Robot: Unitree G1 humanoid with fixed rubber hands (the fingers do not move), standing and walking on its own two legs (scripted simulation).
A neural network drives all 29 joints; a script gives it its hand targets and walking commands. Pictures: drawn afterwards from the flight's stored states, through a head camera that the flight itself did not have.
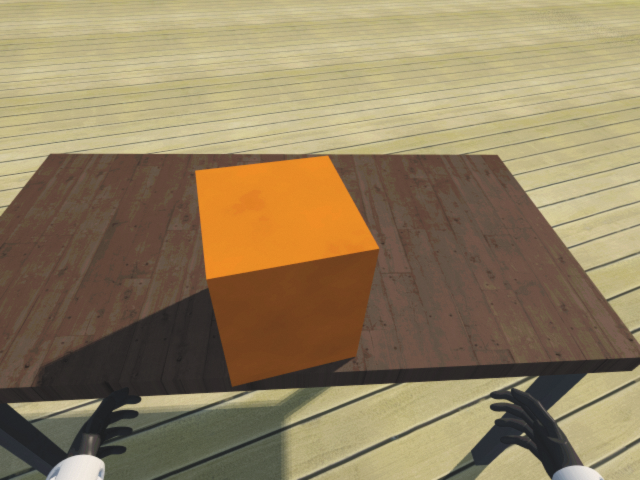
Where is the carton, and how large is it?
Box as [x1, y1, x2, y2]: [195, 156, 378, 386]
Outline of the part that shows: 328,156 195,171 206,279 232,386 355,356 377,257 378,247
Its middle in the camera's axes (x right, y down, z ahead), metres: -0.06 +0.05 +0.60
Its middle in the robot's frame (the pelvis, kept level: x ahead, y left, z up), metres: +0.43 +0.07 +0.03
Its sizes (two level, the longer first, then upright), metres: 0.210 0.200 0.250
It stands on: a table, 0.67 m high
